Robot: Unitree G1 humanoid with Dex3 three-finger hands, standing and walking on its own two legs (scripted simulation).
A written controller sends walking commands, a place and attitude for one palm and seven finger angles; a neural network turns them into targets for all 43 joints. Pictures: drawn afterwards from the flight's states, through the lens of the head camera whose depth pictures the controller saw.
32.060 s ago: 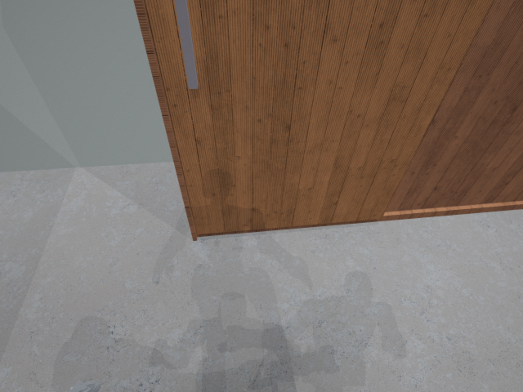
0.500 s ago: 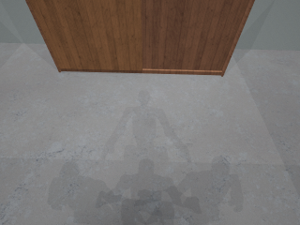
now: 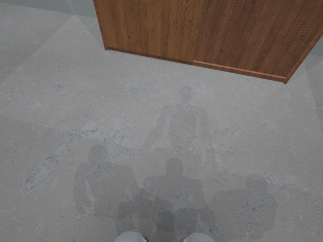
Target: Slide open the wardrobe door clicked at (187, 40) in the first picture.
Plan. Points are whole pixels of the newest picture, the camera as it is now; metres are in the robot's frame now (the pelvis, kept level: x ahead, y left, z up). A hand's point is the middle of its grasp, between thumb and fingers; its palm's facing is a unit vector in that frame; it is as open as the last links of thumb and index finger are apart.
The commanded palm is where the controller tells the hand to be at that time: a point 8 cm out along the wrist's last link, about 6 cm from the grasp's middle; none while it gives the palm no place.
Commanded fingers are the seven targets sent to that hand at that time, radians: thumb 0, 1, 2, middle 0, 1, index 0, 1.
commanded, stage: walk to a spot facing it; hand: left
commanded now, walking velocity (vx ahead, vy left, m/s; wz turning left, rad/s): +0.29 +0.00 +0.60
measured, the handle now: out of the picture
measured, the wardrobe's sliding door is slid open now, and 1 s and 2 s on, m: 0.00 0.00 0.00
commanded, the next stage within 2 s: none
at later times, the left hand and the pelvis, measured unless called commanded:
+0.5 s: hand out of the picture +0.00 +0.14 -0.15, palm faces +0.38 -0.90 -0.20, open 7.4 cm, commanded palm none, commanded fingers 0.00 0.90 0.90 -0.20 -0.30 -0.20 -0.30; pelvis +0.07 -0.03 +0.02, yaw +22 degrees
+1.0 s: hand out of the picture +0.12 +0.17 -0.15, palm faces +0.54 -0.82 -0.18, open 7.4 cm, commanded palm none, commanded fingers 0.00 0.90 0.90 -0.20 -0.30 -0.20 -0.30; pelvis +0.23 +0.04 +0.02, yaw +30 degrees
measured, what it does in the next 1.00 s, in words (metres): walks ahead, turning left: right foot, then left foot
